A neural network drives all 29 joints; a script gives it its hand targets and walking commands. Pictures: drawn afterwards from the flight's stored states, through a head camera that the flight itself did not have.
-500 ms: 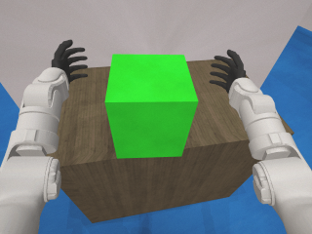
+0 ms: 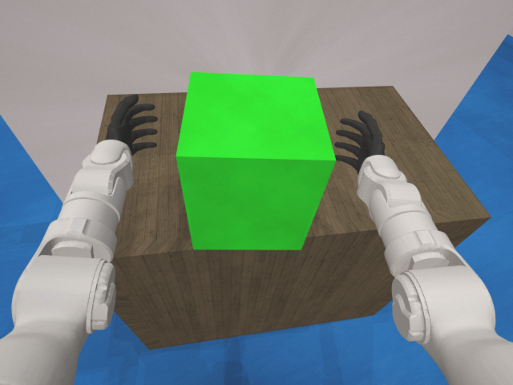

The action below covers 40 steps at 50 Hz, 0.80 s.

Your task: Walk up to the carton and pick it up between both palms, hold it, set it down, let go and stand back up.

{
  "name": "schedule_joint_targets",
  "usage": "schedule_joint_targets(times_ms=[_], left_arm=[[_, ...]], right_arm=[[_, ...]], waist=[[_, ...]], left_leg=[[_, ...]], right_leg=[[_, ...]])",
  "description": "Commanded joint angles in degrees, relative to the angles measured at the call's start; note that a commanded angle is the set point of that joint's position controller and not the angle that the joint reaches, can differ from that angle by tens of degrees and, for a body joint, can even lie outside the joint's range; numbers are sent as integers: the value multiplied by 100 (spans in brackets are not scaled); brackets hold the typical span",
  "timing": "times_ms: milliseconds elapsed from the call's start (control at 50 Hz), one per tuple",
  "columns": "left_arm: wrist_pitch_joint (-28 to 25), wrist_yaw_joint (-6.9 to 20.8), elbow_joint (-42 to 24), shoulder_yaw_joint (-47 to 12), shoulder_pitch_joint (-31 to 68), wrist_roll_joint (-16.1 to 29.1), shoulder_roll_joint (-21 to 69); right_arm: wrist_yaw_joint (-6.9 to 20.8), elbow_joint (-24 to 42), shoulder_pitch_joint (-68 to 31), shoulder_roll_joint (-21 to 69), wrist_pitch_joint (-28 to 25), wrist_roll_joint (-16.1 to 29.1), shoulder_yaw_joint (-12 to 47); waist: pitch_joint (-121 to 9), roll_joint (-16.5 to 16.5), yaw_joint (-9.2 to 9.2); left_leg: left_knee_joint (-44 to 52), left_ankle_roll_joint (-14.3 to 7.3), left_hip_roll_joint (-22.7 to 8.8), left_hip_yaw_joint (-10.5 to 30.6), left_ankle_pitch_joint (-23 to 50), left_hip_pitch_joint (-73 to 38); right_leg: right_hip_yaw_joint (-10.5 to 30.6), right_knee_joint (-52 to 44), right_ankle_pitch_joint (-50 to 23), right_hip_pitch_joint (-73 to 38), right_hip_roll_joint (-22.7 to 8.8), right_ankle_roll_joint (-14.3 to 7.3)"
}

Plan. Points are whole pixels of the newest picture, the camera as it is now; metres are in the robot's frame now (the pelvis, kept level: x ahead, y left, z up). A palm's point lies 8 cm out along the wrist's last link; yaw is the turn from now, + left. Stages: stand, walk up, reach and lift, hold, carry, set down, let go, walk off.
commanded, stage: reach and lift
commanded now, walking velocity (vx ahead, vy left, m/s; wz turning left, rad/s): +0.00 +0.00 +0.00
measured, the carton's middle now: (250, 168) +0.47 +0.03 +0.06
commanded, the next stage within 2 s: none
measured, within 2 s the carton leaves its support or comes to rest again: neither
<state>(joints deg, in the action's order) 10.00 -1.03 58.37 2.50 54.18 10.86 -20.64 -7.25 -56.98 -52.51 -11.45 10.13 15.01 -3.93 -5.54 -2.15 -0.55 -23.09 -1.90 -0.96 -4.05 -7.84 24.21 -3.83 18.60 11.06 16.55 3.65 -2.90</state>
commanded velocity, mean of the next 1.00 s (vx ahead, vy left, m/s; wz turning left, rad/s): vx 0.00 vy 0.00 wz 0.00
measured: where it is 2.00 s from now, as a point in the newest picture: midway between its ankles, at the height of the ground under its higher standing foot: outside the picture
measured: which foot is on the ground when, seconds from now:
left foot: down 0.00-1.00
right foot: down 0.00-1.00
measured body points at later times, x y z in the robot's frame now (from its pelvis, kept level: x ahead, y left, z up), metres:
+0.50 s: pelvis +0.00 +0.00 -0.01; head +0.05 +0.02 +0.44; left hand +0.44 +0.22 +0.08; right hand +0.45 -0.16 +0.08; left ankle +0.03 +0.09 -0.74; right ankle -0.03 -0.08 -0.74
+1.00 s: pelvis +0.00 +0.01 +0.00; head +0.06 +0.03 +0.44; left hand +0.45 +0.19 +0.09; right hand +0.45 -0.11 +0.09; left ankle +0.03 +0.09 -0.74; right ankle -0.03 -0.08 -0.74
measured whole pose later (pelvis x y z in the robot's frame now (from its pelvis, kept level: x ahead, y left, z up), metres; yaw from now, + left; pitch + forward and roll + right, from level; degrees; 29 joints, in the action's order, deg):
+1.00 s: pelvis +0.00 +0.01 +0.00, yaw -1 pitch +12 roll -1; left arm -5.9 -2.2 60.9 23.6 52.4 -14.1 -4.7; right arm -4.7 -58.9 -50.7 0.4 -5.4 -10.5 -23.9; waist -5.6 -2.1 -2.3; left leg -21.8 -3.2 -0.1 -5.9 -6.8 27.3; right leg -2.2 20.3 10.9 21.5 2.5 -1.6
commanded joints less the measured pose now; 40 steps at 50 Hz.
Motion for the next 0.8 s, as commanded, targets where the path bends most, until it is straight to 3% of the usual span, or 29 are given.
schedule_joint_targets(times_ms=[0,40,60,100,120,180,280,360,480,540,640,660,740,780], left_arm=[[-662,-105,-962,116,3410,77,-819],[-835,-102,-753,130,3334,69,-786],[-867,-155,-1225,145,3206,20,-868],[-768,-207,-1302,210,3011,-70,-841],[-692,-186,-1179,247,2875,-112,-815],[-609,-15,-291,420,2276,-237,-722],[-1374,112,37,456,2330,-262,-687],[-2052,84,-59,240,2616,-120,-518],[-2114,-28,144,140,2725,-146,-392],[-2067,-100,86,264,2763,-225,-451],[-1972,-147,-38,433,2727,-465,-252],[-1933,-130,55,474,2730,-490,-168],[-1878,-125,-15,811,2560,-886,72],[-1853,-142,-121,993,2602,-1124,269]], right_arm=[[-62,1294,-2985,-983,-495,-358,-412],[-91,1179,-2922,-922,-597,-455,-427],[-66,1336,-2864,-1062,-643,-366,-397],[-43,1235,-2744,-1141,-683,-275,-324],[-38,1132,-2682,-1143,-692,-247,-284],[-18,519,-2374,-1017,-659,-160,-67],[40,459,-2294,-588,-1039,-84,174],[204,595,-2413,-558,-1445,-102,178],[188,275,-2534,-780,-1662,-171,6],[130,404,-2650,-694,-1623,-190,0],[97,471,-2601,-578,-1591,-300,-119],[103,363,-2586,-494,-1542,-369,-136],[53,422,-2484,-156,-1493,-658,-288],[72,337,-2516,19,-1498,-837,-452]], waist=[[-4181,836,32],[-4352,786,38],[-4658,973,-46],[-4813,973,-72],[-4709,768,-42],[-3728,333,-97],[-3562,-11,-183],[-4234,309,-101],[-4276,639,-31],[-4445,452,-136],[-4695,516,-134],[-4522,400,-110],[-4239,244,-180],[-4057,334,-206]], left_leg=[[-527,430,-147,522,2162,-3068],[-614,427,-143,529,2216,-2961],[-602,483,-155,421,2564,-2976],[-721,537,-189,454,3031,-3082],[-728,519,-183,459,3107,-3063],[-469,333,-138,416,2388,-2306],[-245,140,-114,397,1929,-1495],[-485,291,-161,448,2237,-1756],[-668,366,-224,459,2140,-2053],[-645,305,-184,409,1992,-1762],[-671,345,-163,387,2233,-1775],[-654,329,-164,386,2111,-1798],[-510,204,-130,315,2061,-1620],[-363,231,-144,296,2072,-1640]], right_leg=[[127,-65,-1493,876,-194,300],[141,40,-1642,876,-209,319],[185,120,-1949,693,-304,388],[167,185,-2300,645,-272,407],[171,201,-2437,631,-273,449],[289,221,-2429,289,-344,563],[425,378,-2420,-124,-489,662],[325,478,-2349,306,-496,551],[252,414,-1779,939,-439,436],[302,511,-1885,711,-455,498],[318,586,-2278,488,-450,512],[307,534,-2099,547,-443,517],[363,485,-2204,245,-478,552],[344,441,-2170,171,-466,523]])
